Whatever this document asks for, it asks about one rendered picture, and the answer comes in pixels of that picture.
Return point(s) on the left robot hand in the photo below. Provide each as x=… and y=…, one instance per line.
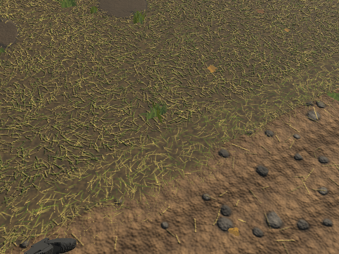
x=54, y=246

